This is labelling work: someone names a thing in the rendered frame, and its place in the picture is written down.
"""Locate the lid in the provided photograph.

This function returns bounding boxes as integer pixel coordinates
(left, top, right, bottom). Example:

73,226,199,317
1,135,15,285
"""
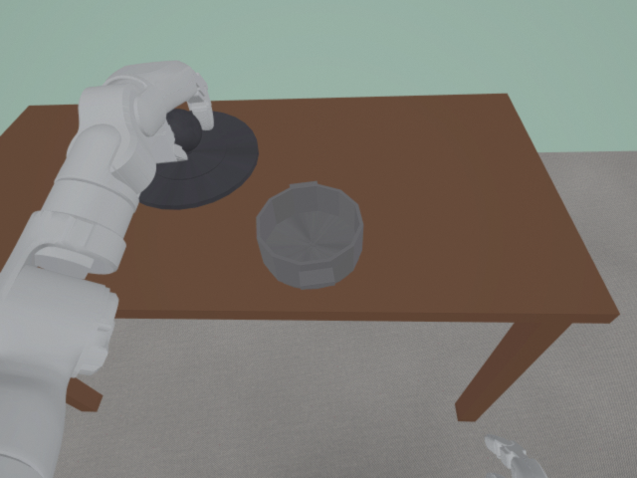
138,111,259,210

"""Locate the knob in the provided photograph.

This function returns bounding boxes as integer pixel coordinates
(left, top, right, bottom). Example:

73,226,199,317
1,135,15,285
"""
166,109,202,152

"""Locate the robot left hand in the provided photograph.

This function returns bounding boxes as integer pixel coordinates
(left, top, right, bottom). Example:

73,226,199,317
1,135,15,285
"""
106,60,214,163

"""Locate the robot right hand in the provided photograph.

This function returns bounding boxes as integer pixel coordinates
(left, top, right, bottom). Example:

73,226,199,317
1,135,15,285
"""
485,434,547,478

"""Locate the table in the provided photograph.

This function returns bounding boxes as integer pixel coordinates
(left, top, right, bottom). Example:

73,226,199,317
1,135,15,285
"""
0,94,620,422

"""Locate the left robot upper arm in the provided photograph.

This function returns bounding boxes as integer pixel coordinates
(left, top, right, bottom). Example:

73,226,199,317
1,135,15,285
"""
0,265,118,478

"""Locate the pot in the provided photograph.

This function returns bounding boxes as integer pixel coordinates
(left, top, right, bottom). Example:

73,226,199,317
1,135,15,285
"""
256,181,363,290

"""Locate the left robot forearm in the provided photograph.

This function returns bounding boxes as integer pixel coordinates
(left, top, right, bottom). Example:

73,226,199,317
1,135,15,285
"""
0,74,166,308

